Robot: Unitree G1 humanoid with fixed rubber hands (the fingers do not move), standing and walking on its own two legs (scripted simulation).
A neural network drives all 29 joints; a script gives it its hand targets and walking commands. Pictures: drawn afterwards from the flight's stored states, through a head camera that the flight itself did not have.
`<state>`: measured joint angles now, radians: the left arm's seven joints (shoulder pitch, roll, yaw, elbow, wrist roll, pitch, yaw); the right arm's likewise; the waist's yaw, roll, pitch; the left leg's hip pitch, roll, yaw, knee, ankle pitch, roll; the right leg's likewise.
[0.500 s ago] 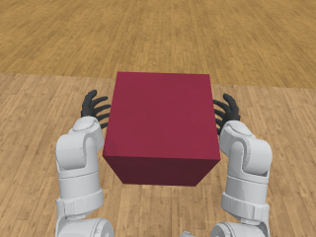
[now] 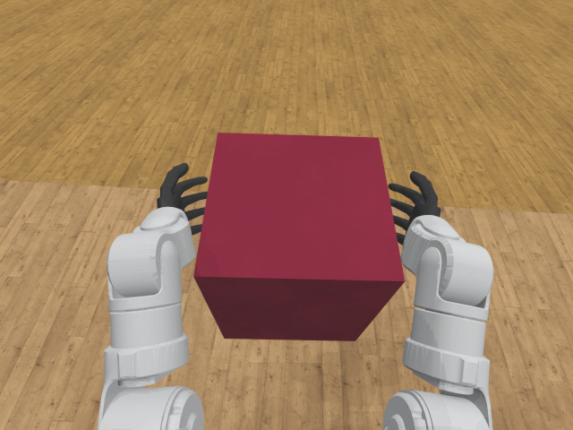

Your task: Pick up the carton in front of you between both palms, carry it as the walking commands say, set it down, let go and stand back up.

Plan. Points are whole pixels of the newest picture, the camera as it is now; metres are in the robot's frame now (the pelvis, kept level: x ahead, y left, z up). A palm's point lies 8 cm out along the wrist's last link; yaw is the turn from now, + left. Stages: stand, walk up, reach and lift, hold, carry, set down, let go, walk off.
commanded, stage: carry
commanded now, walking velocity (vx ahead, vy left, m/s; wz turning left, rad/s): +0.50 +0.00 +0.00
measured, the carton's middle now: (293, 248) +0.37 -0.01 +0.08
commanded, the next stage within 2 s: none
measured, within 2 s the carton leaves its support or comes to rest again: neither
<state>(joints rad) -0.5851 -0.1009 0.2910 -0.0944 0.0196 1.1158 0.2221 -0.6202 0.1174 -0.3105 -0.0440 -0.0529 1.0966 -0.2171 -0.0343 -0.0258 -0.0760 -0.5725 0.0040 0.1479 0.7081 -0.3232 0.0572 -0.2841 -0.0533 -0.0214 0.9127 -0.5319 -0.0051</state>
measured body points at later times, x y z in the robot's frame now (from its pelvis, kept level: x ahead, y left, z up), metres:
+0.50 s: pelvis +0.28 -0.03 +0.05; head +0.30 -0.03 +0.50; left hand +0.62 +0.16 +0.17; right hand +0.66 -0.15 +0.17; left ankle +0.21 +0.08 -0.57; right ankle +0.33 -0.11 -0.68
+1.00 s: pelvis +0.57 +0.03 +0.09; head +0.59 +0.04 +0.54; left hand +0.94 +0.16 +0.21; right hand +0.91 -0.15 +0.21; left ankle +0.56 +0.11 -0.65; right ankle +0.61 -0.09 -0.56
